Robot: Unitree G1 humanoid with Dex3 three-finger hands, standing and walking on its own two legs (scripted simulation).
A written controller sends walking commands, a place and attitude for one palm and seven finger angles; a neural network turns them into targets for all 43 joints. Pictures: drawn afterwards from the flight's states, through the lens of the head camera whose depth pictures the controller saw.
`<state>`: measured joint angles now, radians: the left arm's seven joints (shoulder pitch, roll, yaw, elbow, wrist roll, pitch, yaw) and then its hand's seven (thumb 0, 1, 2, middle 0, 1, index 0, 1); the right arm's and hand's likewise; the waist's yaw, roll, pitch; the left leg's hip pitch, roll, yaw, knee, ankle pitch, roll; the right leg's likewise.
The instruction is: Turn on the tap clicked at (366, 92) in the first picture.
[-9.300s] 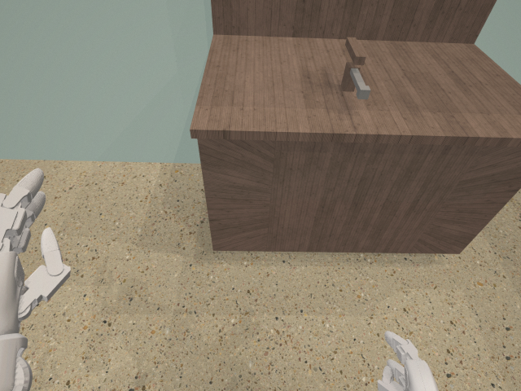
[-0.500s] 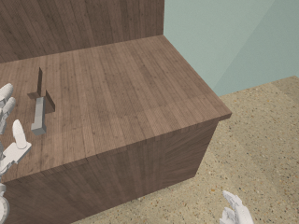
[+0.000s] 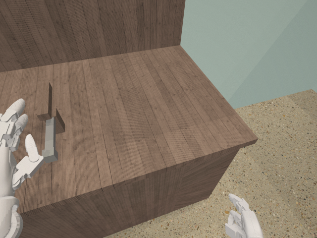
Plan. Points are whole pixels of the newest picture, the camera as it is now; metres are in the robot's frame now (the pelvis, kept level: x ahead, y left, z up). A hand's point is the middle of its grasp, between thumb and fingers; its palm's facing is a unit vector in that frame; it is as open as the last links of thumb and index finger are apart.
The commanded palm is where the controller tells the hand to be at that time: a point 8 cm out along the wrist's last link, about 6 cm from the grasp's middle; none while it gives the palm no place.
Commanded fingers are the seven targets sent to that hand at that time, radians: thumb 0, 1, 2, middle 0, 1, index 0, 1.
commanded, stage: come to a stop and stand still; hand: left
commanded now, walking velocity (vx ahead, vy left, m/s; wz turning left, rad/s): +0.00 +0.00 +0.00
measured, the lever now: (50, 155) +0.29 +0.31 +0.03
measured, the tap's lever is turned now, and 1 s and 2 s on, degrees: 0 0 0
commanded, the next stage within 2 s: look again from close up in 0.28 s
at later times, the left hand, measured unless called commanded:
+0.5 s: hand (0, 125) +0.25 +0.31 +0.20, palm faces +0.54 -0.73 -0.41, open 7.4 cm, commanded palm +0.15 +0.29 +0.17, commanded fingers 0.00 0.90 0.90 -0.20 -0.30 -0.20 -0.30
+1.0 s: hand (38, 154) +0.22 +0.25 +0.16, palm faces +0.35 -0.86 -0.38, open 7.4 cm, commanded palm +0.16 +0.28 +0.17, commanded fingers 0.00 0.90 0.90 -0.20 -0.30 -0.20 -0.30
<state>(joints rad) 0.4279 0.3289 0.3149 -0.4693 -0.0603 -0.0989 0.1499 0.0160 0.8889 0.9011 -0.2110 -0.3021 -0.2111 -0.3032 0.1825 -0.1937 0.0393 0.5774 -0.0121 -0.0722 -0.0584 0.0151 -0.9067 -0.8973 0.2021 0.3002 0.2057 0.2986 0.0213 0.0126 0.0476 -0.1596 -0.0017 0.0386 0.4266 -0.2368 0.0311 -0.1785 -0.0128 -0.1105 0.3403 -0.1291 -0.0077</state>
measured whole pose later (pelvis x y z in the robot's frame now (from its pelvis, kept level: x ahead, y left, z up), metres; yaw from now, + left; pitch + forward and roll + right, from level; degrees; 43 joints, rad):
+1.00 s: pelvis -0.01 +0.01 -0.01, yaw -2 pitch -1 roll -1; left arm 0.37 0.37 0.38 -0.46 -0.05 -0.25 0.08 0.02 0.89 0.90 -0.21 -0.30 -0.21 -0.30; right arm 0.19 -0.21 0.01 0.56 0.01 -0.16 -0.02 0.02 -0.91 -0.90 0.20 0.30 0.20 0.30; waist 0.04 -0.03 0.10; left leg -0.22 0.00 0.08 0.49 -0.26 0.04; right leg -0.27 -0.02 -0.07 0.44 -0.15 0.00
